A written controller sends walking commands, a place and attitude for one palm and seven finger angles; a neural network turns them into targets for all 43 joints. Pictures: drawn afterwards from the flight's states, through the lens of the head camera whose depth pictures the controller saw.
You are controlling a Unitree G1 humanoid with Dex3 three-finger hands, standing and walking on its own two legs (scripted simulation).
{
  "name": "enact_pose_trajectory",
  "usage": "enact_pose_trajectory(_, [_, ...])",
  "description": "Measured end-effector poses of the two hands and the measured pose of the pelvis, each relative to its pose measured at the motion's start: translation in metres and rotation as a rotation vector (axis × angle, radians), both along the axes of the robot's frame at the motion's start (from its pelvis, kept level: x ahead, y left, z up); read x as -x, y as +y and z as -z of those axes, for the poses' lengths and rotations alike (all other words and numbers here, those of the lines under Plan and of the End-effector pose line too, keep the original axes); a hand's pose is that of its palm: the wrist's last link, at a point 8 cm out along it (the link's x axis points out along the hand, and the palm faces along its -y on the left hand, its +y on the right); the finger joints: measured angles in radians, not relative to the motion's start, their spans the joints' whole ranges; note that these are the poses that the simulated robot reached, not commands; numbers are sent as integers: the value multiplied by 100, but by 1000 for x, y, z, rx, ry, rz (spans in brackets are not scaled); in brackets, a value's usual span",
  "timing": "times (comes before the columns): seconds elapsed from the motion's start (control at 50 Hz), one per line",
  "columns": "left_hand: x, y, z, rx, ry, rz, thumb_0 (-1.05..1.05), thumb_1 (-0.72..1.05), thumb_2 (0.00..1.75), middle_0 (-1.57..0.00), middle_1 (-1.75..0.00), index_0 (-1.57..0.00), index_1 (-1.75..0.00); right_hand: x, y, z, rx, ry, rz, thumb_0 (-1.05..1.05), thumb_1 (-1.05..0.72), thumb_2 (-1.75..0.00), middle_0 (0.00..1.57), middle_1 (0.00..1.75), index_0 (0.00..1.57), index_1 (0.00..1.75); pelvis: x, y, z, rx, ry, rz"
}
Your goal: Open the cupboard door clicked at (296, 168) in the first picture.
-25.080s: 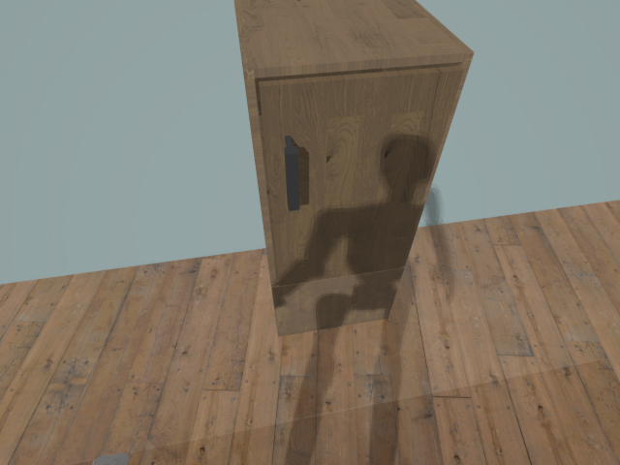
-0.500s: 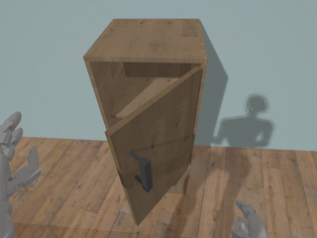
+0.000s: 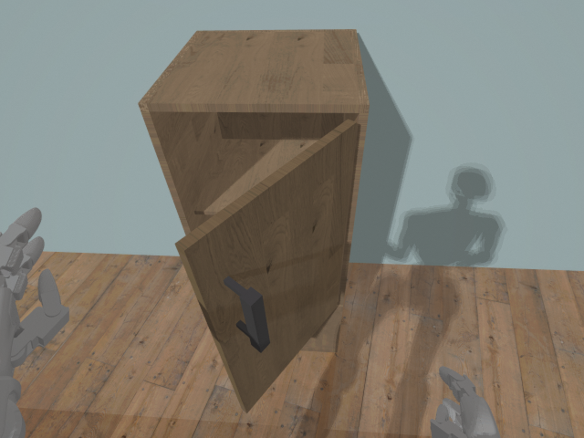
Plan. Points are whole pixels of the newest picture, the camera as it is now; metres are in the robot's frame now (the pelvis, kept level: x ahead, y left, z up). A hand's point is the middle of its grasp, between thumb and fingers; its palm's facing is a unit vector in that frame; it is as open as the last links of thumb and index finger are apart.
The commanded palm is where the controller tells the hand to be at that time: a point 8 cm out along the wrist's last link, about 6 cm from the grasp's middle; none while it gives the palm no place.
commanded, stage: step back with the hand held close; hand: left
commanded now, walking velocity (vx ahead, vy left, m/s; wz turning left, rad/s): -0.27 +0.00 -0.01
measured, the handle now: (246, 314) +0.30 +0.11 +0.00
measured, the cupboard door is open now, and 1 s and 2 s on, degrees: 54 54 54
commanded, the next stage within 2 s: stop stepping back and stand still in 0.98 s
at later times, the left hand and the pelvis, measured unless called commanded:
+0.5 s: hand out of the picture +0.13 +0.30 +0.16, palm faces +0.36 -0.79 -0.50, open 7.4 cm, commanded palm +0.07 +0.34 +0.17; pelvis -0.07 +0.04 -0.01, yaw -1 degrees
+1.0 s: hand out of the picture +0.02 +0.32 +0.17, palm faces +0.49 -0.76 -0.42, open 7.4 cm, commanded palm -0.05 +0.34 +0.17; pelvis -0.17 +0.04 -0.01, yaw +2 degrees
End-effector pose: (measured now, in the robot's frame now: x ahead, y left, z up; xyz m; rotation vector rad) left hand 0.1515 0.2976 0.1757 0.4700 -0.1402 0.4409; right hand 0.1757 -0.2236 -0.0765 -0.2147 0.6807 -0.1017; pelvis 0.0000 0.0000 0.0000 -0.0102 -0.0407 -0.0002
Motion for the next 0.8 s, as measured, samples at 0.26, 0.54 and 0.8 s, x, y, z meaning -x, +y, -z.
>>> enact_pose_trajectory(0.26, [9, 15, 2, -87, 87, 87, 1, 89, 90, -21, -30, -21, -30, 35, -3, -2, 22, 81, 109, 2, -91, -90, 20, 30, 20, 30, 26, 20, 0, 7, 41, 27])
enact_pose_trajectory(0.54, [71, 39, -5, -142, -20, 91, 1, 88, 90, -21, -30, -21, -30, 98, 26, -1, 35, 64, 85, 2, -91, -90, 20, 30, 20, 30, 83, 39, 8, 30, 30, 0])
enact_pose_trajectory(0.8, [152, 45, -1, -100, -117, -7, 1, 88, 90, -21, -30, -21, -30, 139, 36, 19, 64, 96, -8, 2, -91, -90, 20, 30, 20, 30, 130, 43, 18, 40, 17, -58])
